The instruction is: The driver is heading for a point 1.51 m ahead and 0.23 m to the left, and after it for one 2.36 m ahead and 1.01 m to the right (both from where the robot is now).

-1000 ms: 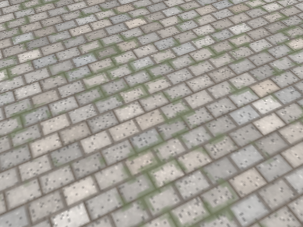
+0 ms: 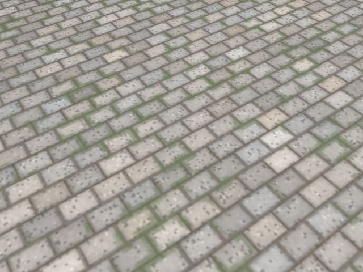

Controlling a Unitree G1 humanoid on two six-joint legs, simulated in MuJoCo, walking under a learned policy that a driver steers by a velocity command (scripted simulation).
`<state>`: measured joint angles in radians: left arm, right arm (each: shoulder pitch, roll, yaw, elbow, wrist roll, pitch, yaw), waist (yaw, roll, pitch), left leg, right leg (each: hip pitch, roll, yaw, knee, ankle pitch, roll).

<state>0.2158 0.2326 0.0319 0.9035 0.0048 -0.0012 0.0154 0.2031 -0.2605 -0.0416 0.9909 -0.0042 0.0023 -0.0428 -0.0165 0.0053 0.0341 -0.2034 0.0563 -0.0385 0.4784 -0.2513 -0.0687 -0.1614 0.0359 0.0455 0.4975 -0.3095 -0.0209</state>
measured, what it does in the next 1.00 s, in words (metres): walks ahead: right foot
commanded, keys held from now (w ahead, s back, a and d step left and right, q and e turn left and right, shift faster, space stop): w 1.00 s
